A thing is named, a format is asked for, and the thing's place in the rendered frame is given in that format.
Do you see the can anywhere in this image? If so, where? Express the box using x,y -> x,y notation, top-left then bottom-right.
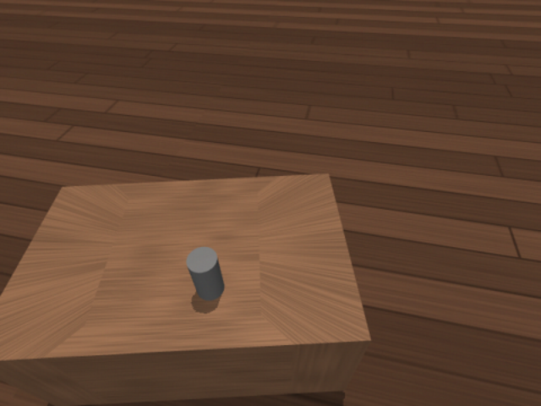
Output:
186,247 -> 224,300

